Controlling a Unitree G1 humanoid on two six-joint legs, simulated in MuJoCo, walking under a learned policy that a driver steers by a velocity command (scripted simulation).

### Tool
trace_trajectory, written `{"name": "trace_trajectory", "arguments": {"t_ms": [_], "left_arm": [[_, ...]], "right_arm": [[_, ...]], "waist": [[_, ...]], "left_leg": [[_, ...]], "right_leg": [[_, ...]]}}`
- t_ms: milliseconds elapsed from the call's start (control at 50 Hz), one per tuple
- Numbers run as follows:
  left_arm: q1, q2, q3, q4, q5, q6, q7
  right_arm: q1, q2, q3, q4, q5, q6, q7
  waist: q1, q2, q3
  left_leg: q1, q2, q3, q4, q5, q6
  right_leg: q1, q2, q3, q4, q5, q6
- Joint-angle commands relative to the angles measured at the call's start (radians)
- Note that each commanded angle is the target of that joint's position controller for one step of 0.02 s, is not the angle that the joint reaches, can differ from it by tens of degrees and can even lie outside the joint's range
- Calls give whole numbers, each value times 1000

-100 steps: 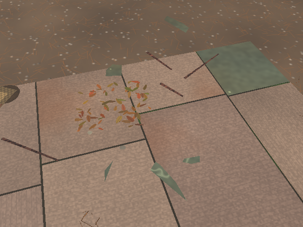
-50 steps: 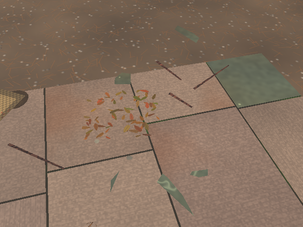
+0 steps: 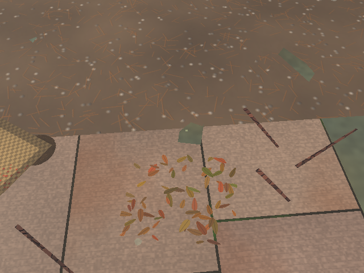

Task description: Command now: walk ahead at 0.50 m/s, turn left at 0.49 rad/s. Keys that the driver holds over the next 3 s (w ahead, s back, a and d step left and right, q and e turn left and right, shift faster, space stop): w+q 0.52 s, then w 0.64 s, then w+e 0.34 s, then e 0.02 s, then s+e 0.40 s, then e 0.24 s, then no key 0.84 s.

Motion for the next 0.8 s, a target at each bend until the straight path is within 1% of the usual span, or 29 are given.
{"name": "trace_trajectory", "arguments": {"t_ms": [20,60,80,100,120,140,160,180,200,220,240,260,300,340,400,480,540,580,600,620,640,660,680,700,720,740,760,780,800], "left_arm": [[84,137,21,-13,2,0,17],[70,164,28,-15,4,8,31],[53,180,34,-22,8,16,35],[35,194,40,-34,12,24,33],[10,204,44,-49,9,29,23],[-19,189,42,-85,3,26,11],[-2,96,31,-167,-11,19,-12],[-118,161,39,-198,0,4,-20],[-170,159,35,-224,-10,-11,-25],[-153,161,38,-213,-11,-16,-22],[-153,155,39,-214,5,-2,-20],[-125,139,35,-209,25,20,-23],[-131,127,34,-225,38,54,-31],[-201,127,32,-260,36,70,-37],[-346,139,29,-319,30,76,-41],[-487,141,17,-379,24,73,-49],[-560,146,8,-418,17,61,-53],[-537,159,7,-424,15,51,-53],[-475,172,12,-409,14,46,-50],[-383,197,23,-380,14,40,-42],[-238,218,34,-335,12,31,-32],[-92,256,47,-307,27,21,-18],[8,370,74,-303,55,22,-12],[-21,340,76,-284,30,41,-26],[-129,260,59,-304,13,46,-31],[-196,192,43,-312,10,43,-35],[-209,171,35,-301,16,38,-35],[-198,163,30,-282,13,32,-32],[-181,165,29,-266,10,24,-34]], "right_arm": [[-96,-27,0,-85,-3,-14,2],[-31,-51,-12,-72,-8,-13,-3],[38,-69,-22,-53,-9,-12,-6],[128,-95,-35,-26,-11,-14,-8],[243,-126,-53,9,-19,-20,-11],[343,-205,-83,24,-30,-21,-22],[281,-294,-103,-4,-21,-10,-23],[295,-276,-99,0,3,1,-25],[237,-232,-86,-1,7,-1,-32],[197,-176,-72,-3,7,-7,-34],[168,-154,-63,-8,10,-17,-40],[154,-141,-55,-13,15,-28,-45],[188,-164,-55,-7,25,-50,-44],[229,-195,-61,-5,25,-56,-42],[303,-196,-60,-5,23,-50,-39],[377,-205,-60,-11,18,-42,-43],[403,-214,-61,-18,8,-40,-51],[388,-217,-59,-23,6,-45,-59],[358,-225,-59,-30,5,-50,-61],[340,-238,-61,-32,4,-57,-59],[323,-247,-62,-31,4,-62,-53],[323,-222,-55,-42,7,-67,-46],[458,-121,-34,-60,48,-66,-41],[493,-168,-39,-44,29,-62,-44],[419,-185,-41,-43,6,-52,-44],[328,-177,-35,-61,-5,-52,-36],[287,-162,-33,-75,-6,-49,-29],[278,-157,-31,-84,-16,-40,-21],[293,-145,-28,-78,-20,-30,-16]], "waist": [[1,-90,44],[-40,-127,-4],[-76,-146,-39],[-115,-155,-89],[-175,-132,-142],[-229,-34,-213],[-127,212,-265],[-157,22,-235],[-123,-12,-124],[-70,-95,-49],[-35,-109,-28],[-10,-91,-35],[4,-60,-44],[-9,-27,-34],[-61,16,-18],[-117,43,-20],[-137,53,-14],[-115,64,-15],[-81,69,-27],[-42,72,-66],[28,43,-135],[90,7,-231],[54,-222,-400],[23,-264,-405],[-14,-132,-212],[-14,-39,-108],[-27,-50,-61],[-44,-84,-43],[-55,-107,-49]], "left_leg": [[46,-67,88,-93,-37,31],[131,-121,116,-95,-137,72],[201,-148,119,-96,-193,98],[295,-168,109,-125,-231,125],[457,-178,75,-221,-217,157],[665,-16,-145,-279,-303,220],[931,268,-736,-374,-229,397],[899,260,-750,-451,-264,393],[791,245,-632,-480,-240,345],[664,201,-538,-503,-115,290],[586,146,-457,-505,-6,253],[536,104,-393,-509,68,235],[500,64,-340,-505,197,225],[485,34,-314,-510,240,205],[526,13,-324,-507,256,160],[632,13,-360,-472,270,138],[702,35,-388,-440,302,142],[707,55,-393,-421,344,117],[681,57,-382,-393,417,94],[674,52,-371,-318,551,75],[663,14,-334,-157,603,56],[537,-33,-308,61,408,43],[266,-174,-211,428,-132,-3],[124,-211,-208,564,-526,0],[64,-144,-220,605,-443,1],[63,-107,-211,548,-371,-1],[77,-80,-203,493,-345,0],[104,-61,-195,450,-336,-6],[133,-58,-184,427,-330,-12]], "right_leg": [[9,-292,35,26,863,-15],[64,-313,8,153,1133,-8],[69,-324,-1,257,1213,-10],[55,-332,1,402,1201,-19],[-24,-323,-7,611,1054,-18],[-237,-276,-15,932,674,1],[-704,-27,77,1301,-235,57],[-831,-71,280,1314,-157,41],[-862,-123,293,1235,-59,36],[-806,-157,284,1128,-10,40],[-746,-177,287,1058,0,55],[-688,-185,286,1013,6,72],[-663,-185,266,945,7,101],[-694,-184,243,864,71,121],[-763,-172,228,724,187,132],[-802,-136,233,566,272,122],[-790,-105,230,453,276,101],[-688,-94,233,367,275,69],[-577,-77,230,328,253,48],[-452,-48,220,318,212,27],[-292,-32,205,260,228,4],[-68,-140,304,260,188,-30],[218,-438,745,241,122,-155],[190,-497,1030,96,48,-206],[22,-461,911,68,-88,-193],[-111,-407,766,43,-64,-168],[-183,-358,660,17,23,-141],[-236,-320,581,-3,104,-124],[-257,-302,534,-13,176,-118]]}}
Next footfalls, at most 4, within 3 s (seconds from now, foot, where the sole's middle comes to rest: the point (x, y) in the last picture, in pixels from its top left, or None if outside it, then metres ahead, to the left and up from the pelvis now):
0.14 left None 0.23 0.07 -0.77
0.66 right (197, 237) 0.59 0.00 -0.77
1.18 left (125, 199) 0.74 0.29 -0.77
1.68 right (151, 140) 1.05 0.22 -0.77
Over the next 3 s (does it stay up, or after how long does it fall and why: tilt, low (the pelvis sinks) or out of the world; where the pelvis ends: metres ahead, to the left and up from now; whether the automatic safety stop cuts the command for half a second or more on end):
stays up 0.83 0.28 0.01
